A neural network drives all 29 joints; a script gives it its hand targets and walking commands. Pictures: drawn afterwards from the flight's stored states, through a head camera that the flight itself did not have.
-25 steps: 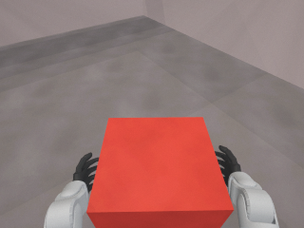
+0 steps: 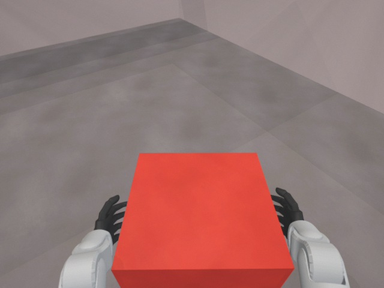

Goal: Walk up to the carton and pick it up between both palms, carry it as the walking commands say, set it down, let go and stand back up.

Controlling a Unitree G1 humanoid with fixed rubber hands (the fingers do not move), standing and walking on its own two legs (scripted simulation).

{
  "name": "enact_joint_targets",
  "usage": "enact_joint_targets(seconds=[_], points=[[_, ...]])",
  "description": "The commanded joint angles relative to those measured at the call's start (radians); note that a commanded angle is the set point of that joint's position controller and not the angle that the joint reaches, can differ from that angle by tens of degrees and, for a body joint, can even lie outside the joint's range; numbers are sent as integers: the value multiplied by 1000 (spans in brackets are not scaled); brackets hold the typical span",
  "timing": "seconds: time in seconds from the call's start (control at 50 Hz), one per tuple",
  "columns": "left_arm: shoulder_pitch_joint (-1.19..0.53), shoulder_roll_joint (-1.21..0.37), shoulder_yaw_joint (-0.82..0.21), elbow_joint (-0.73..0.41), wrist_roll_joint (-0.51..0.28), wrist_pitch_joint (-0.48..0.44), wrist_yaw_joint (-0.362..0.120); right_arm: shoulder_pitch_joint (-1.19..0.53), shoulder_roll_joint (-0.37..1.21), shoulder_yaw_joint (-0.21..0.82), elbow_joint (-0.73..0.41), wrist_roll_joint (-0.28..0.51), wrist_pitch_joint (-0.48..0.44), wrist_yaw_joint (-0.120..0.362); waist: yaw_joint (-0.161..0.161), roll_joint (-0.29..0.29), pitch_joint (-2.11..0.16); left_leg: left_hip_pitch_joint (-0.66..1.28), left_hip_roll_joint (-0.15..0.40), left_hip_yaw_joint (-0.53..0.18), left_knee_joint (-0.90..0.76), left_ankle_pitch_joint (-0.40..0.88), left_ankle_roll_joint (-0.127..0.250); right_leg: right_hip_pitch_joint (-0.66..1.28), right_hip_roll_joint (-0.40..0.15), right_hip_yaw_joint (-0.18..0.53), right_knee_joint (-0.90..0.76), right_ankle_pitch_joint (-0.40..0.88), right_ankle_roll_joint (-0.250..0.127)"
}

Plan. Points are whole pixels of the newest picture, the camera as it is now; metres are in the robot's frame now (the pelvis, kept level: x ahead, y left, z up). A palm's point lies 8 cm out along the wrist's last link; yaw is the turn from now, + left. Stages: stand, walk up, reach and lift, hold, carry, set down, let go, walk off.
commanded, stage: carry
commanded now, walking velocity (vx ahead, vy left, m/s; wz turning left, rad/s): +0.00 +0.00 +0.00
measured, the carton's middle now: (198, 233) +0.28 -0.01 -0.05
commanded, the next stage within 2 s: hold in 1.66 s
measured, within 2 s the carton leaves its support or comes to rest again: neither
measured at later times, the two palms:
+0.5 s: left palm (102, 231) +0.25 +0.19 +0.03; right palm (288, 223) +0.25 -0.19 +0.03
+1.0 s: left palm (102, 236) +0.24 +0.19 +0.03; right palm (293, 231) +0.23 -0.19 +0.04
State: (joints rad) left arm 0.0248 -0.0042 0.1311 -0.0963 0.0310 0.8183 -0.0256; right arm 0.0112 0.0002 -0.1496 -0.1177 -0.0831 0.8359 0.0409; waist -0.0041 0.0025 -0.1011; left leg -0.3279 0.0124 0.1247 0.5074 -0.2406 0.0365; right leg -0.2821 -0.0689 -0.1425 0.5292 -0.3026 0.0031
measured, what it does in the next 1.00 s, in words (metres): stands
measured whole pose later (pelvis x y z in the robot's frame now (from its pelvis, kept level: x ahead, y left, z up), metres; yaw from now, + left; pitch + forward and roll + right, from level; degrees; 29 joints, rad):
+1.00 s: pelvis -0.01 +0.01 +0.00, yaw -2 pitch +2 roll +0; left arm 0.03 0.00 0.12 -0.07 0.05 0.80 -0.03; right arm 0.02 0.00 -0.14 -0.09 -0.10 0.82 0.05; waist 0.00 -0.01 -0.12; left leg -0.31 0.02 0.15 0.52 -0.25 0.05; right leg -0.27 -0.07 -0.12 0.53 -0.29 0.02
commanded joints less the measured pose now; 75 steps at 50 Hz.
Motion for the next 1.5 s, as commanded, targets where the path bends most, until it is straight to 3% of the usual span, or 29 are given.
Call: enact_joint_targets(seconds=[0.0,0.08,0.14,0.22,0.24,0.34,0.4,0.42,0.44,0.5,0.52,0.54,0.56,0.62,0.64,0.66,0.78,0.8,0.84,0.9,0.98,1.06,1.1,1.28,1.32,1.36,1.38,1.4,1.48], points=[[-503,-681,-623,-421,-224,-48,-69,-493,684,641,-420,256,-68,65,6,0,-278,156,131,-101,-36,337,-4,76,-100,81,-58,236,-6],[-346,-575,-516,-101,-88,-44,-85,-373,580,556,-125,136,-67,83,4,-17,-290,156,132,-115,-43,318,10,89,-90,84,-62,226,-3],[-498,-670,-621,-362,-193,-61,-80,-489,675,633,-356,226,-82,78,6,-1,-246,149,137,-120,-57,342,0,60,-89,86,-62,209,-6],[-392,-591,-542,-147,-104,-55,-88,-380,599,566,-142,138,-73,85,3,-28,-271,174,136,-109,-33,365,11,70,-92,88,-54,260,1],[-423,-668,-627,-349,-191,-48,-82,-461,652,652,-398,223,-74,71,4,-39,-262,144,132,-100,-25,324,1,72,-94,84,-61,249,0],[-402,-574,-523,-84,-74,-54,-90,-397,576,534,-80,113,-79,94,3,15,-217,145,129,-116,-60,268,8,35,-83,84,-62,172,-3],[-519,-670,-611,-333,-181,-65,-79,-488,673,613,-320,210,-86,81,6,-15,-212,125,138,-121,-64,231,3,43,-80,93,-72,161,-4],[-428,-624,-547,-119,-94,-61,-91,-422,629,563,-122,140,-86,98,6,-14,-227,139,141,-127,-72,258,4,56,-69,81,-67,161,-4],[-447,-610,-549,-130,-101,-69,-94,-387,621,550,-98,121,-90,94,3,-3,-225,145,140,-111,-58,273,8,59,-79,98,-70,200,-8],[-487,-667,-613,-288,-162,-82,-92,-464,681,627,-267,199,-102,96,4,-1,-234,163,148,-120,-52,337,6,45,-75,93,-61,211,-7],[-501,-753,-682,-460,-241,-51,-73,-513,736,688,-493,278,-80,77,7,-5,-274,161,142,-119,-51,327,14,55,-77,93,-57,211,-2],[-396,-610,-538,-115,-95,-48,-86,-377,614,550,-142,133,-71,90,5,2,-278,172,138,-108,-51,351,14,63,-75,93,-54,232,-4],[-378,-577,-511,-83,-83,-62,-84,-348,573,516,-84,113,-87,85,5,18,-308,195,145,-103,-30,418,16,87,-80,91,-35,282,-9],[-436,-645,-595,-238,-134,-91,-96,-441,649,622,-243,172,-112,98,6,-43,-258,164,146,-106,-23,404,9,80,-89,103,-47,320,-7],[-471,-673,-619,-435,-223,-74,-61,-473,670,650,-449,266,-94,64,6,-21,-284,184,139,-102,-13,396,9,72,-88,103,-43,318,-1],[-375,-604,-544,-134,-97,-63,-88,-374,608,567,-144,143,-88,92,4,5,-296,194,140,-104,-21,458,18,83,-83,91,-33,315,1],[-465,-652,-622,-398,-204,-57,-70,-434,661,637,-375,229,-77,68,2,-19,-271,149,129,-93,-17,289,8,77,-85,103,-57,287,-13],[-419,-590,-544,-170,-108,-46,-78,-388,588,552,-158,133,-65,76,0,-4,-236,151,131,-86,-31,289,9,45,-84,102,-66,270,-1],[-367,-533,-495,-55,-51,-61,-89,-369,528,530,-76,91,-83,86,1,-1,-201,119,132,-101,-51,225,12,44,-82,110,-69,210,-5],[-479,-622,-585,-251,-139,-61,-85,-436,630,594,-220,166,-80,87,3,-15,-196,110,132,-113,-72,137,2,31,-81,113,-78,141,-12],[-444,-614,-548,-144,-98,-73,-90,-438,618,566,-149,140,-98,94,4,18,-216,128,141,-116,-81,169,6,32,-74,107,-82,129,-3],[-484,-636,-581,-293,-160,-64,-76,-448,649,597,-267,191,-83,77,1,-2,-222,131,137,-112,-84,131,6,26,-82,119,-98,133,-2],[-422,-632,-546,-156,-108,-53,-79,-441,622,575,-198,157,-80,82,5,6,-236,130,136,-109,-81,177,12,47,-82,111,-79,162,2],[-454,-617,-560,-148,-109,-85,-96,-429,619,560,-136,138,-109,101,5,27,-245,142,158,-134,-100,179,16,33,-67,96,-75,119,6],[-506,-662,-606,-269,-153,-84,-87,-474,663,609,-258,185,-106,95,5,8,-224,148,150,-114,-76,217,9,7,-75,114,-87,158,5],[-453,-690,-614,-261,-160,-56,-89,-451,687,639,-284,201,-81,91,4,15,-203,128,141,-116,-92,164,17,11,-69,109,-81,124,0],[-422,-602,-515,-59,-76,-66,-97,-427,594,541,-93,113,-91,94,4,-3,-228,146,151,-124,-89,227,18,24,-68,103,-79,159,7],[-456,-657,-585,-233,-147,-67,-88,-442,656,607,-239,175,-87,87,4,-12,-260,158,148,-111,-75,194,20,32,-70,104,-75,154,1],[-443,-632,-550,-137,-101,-69,-95,-445,626,575,-165,144,-94,96,3,2,-231,137,152,-116,-80,203,18,27,-71,107,-77,160,5]])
